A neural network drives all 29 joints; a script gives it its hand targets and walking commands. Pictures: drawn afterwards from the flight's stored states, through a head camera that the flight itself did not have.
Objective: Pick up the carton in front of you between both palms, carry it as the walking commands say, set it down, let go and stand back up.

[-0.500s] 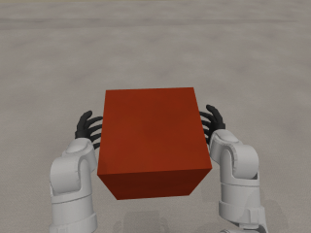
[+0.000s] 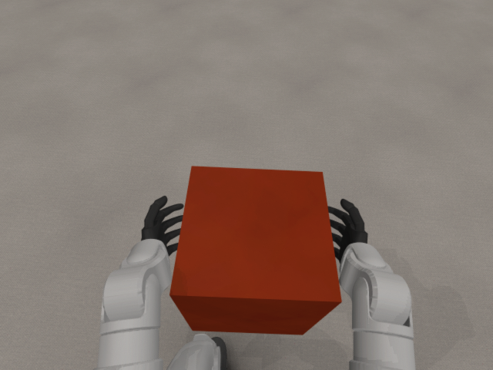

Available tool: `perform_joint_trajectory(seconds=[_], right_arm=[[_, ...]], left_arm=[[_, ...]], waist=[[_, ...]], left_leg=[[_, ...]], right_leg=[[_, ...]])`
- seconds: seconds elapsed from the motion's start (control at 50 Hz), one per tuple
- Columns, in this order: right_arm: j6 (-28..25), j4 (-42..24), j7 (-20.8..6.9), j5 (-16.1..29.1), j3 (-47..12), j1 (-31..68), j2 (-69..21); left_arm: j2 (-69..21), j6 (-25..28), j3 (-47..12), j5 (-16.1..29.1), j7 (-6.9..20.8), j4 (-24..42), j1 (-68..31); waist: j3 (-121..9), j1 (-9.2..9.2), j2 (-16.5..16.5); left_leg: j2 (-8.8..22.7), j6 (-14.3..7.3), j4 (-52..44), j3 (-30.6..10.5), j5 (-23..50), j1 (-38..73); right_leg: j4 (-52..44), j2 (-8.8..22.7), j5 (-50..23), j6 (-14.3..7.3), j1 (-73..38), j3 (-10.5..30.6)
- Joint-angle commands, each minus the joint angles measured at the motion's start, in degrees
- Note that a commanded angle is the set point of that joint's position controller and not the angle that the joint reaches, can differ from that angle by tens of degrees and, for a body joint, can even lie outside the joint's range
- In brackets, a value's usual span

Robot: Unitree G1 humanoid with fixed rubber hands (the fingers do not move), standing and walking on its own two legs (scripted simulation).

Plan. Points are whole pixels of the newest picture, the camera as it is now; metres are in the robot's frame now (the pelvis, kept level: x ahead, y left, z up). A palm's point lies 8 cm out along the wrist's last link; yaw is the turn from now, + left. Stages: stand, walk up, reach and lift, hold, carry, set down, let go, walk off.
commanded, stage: carry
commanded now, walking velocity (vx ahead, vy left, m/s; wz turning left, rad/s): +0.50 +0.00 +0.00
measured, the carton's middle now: (252, 258) +0.32 +0.01 -0.04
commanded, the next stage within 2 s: none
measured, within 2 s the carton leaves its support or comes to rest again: neither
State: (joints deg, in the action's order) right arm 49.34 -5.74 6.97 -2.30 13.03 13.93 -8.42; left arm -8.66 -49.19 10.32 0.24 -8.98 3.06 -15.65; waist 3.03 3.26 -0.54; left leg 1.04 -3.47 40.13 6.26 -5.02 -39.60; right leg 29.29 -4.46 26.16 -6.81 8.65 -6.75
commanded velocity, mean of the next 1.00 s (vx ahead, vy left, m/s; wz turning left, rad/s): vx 0.21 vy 0.00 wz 0.00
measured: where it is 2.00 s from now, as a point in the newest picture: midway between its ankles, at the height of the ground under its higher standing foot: (260, 286)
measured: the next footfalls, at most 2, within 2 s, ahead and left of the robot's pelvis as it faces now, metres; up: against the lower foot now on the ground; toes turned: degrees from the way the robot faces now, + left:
left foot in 0.06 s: +0.22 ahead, +0.08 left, +0.00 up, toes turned +5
right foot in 0.52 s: +0.49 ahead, -0.15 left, +0.00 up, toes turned -6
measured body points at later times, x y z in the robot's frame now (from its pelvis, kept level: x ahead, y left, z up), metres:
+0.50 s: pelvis +0.33 -0.03 +0.01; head +0.30 -0.03 +0.46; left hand +0.59 +0.11 +0.11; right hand +0.58 -0.19 +0.11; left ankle +0.18 +0.07 -0.72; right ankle +0.44 -0.15 -0.72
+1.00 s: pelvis +0.51 -0.04 +0.01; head +0.47 -0.03 +0.46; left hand +0.76 +0.11 +0.10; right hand +0.75 -0.20 +0.11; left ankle +0.53 +0.06 -0.72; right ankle +0.45 -0.15 -0.72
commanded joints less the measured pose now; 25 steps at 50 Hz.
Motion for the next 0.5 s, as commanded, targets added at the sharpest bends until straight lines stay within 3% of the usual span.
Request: perform_joint_trajectory(seconds=[0.0,0.02,0.04,0.06,0.08,0.1,0.12,0.14,0.16,0.18,0.26,0.34,0.42,0.46,0.48], right_arm=[[-2.13,-3.84,-1.56,8.64,-39.75,31.09,-45.97],[-1.99,-3.80,-1.50,8.77,-39.68,30.40,-45.04],[-1.64,-3.95,-1.40,8.66,-39.56,29.52,-44.17],[-1.06,-3.55,-0.99,8.51,-38.68,28.95,-42.37],[-0.40,-2.95,-0.50,9.55,-38.97,26.71,-41.61],[0.39,-3.83,-0.40,10.56,-39.81,26.01,-41.50],[1.09,-5.75,-0.51,11.70,-40.98,26.81,-42.39],[1.75,-7.73,-0.95,13.03,-42.12,27.99,-43.15],[2.47,-9.68,-1.46,14.25,-43.04,28.26,-43.48],[3.20,-11.46,-1.97,15.11,-43.73,28.34,-43.86],[7.10,-16.67,-3.33,16.06,-44.52,22.99,-42.28],[11.60,-20.36,-4.30,16.08,-43.40,14.92,-42.28],[15.25,-23.87,-4.66,14.66,-42.64,9.49,-41.73],[16.72,-26.12,-4.75,14.37,-43.06,8.12,-41.69],[17.38,-26.98,-4.74,14.33,-43.34,6.47,-41.41]], left_arm=[[-45.17,1.80,-40.33,9.95,5.24,7.85,-31.00],[-43.99,1.67,-39.90,9.47,4.90,8.26,-31.07],[-42.76,1.33,-39.58,8.66,4.41,9.03,-31.86],[-42.88,0.42,-39.57,8.53,3.99,8.91,-30.46],[-41.21,-0.39,-38.23,8.18,3.45,8.32,-26.90],[-40.55,-0.89,-37.26,8.00,2.79,8.70,-26.25],[-40.47,-1.50,-35.95,7.32,2.28,9.08,-25.30],[-40.92,-2.10,-35.36,7.03,2.06,9.66,-24.73],[-41.06,-2.81,-35.13,6.58,1.97,10.00,-22.77],[-41.32,-3.49,-35.29,5.97,1.99,10.80,-21.17],[-43.48,-6.92,-37.81,6.21,2.83,15.18,-15.57],[-43.68,-11.18,-40.76,8.92,3.62,23.30,-12.93],[-42.98,-15.22,-43.10,11.92,5.08,29.30,-11.17],[-42.72,-16.77,-43.20,12.81,5.79,30.65,-8.27],[-42.58,-17.47,-43.12,12.97,6.15,31.46,-7.17]], waist=[[-28.99,-2.54,-6.95],[-31.31,-4.88,-5.77],[-33.30,-6.25,-2.79],[-37.58,-5.61,9.36],[-38.82,-6.19,14.87],[-35.78,-5.56,10.69],[-32.99,-5.00,4.77],[-29.48,-4.58,1.16],[-28.00,-4.21,0.45],[-27.33,-4.13,1.48],[-25.13,-4.18,7.60],[-20.76,-4.39,10.83],[-16.47,-4.60,10.86],[-17.19,-3.23,8.04],[-19.85,-2.98,6.46]], left_leg=[[-5.85,-1.13,-11.53,7.42,4.95,18.31],[-4.82,-1.40,-16.74,7.12,7.80,30.07],[1.87,-2.93,-15.84,-1.88,12.39,43.88],[19.20,-11.21,-11.83,-26.21,29.85,59.05],[22.91,-17.96,-17.91,-39.28,22.45,64.39],[21.77,-16.53,-19.41,-36.08,16.58,63.08],[20.39,-13.59,-20.61,-30.69,15.85,59.27],[19.20,-10.83,-22.01,-26.03,16.74,54.04],[17.64,-8.51,-23.91,-22.62,14.81,50.04],[16.59,-6.98,-25.12,-19.40,14.41,47.87],[13.25,-5.13,-26.59,-10.21,16.52,45.46],[11.40,-3.40,-27.59,-4.90,16.46,43.27],[11.58,-2.44,-26.39,-3.08,14.93,42.75],[9.40,0.15,-16.00,1.61,22.85,39.49],[7.95,2.21,-8.69,3.66,22.71,33.85]], right_leg=[[5.79,13.49,-76.29,2.00,-17.83,4.33],[12.51,13.21,-72.23,3.85,-13.04,1.08],[21.16,11.97,-55.63,5.24,-2.11,0.98],[34.75,5.15,-13.75,7.99,15.25,1.72],[46.82,-0.44,5.96,8.65,27.79,5.34],[48.63,3.10,4.02,7.22,33.08,8.66],[44.04,5.64,0.81,6.36,33.18,9.01],[38.26,7.31,-1.86,6.36,31.98,7.96],[32.36,8.34,-4.30,6.56,29.05,7.53],[27.52,8.13,-5.12,6.88,26.40,6.15],[13.48,6.71,-9.46,8.35,23.61,1.34],[3.40,7.10,-18.89,8.49,22.10,-2.20],[-2.01,7.15,-22.30,7.63,19.49,-4.76],[-7.02,4.56,-24.62,7.11,9.15,-8.47],[-6.70,5.37,-25.39,6.56,-0.83,-7.57]])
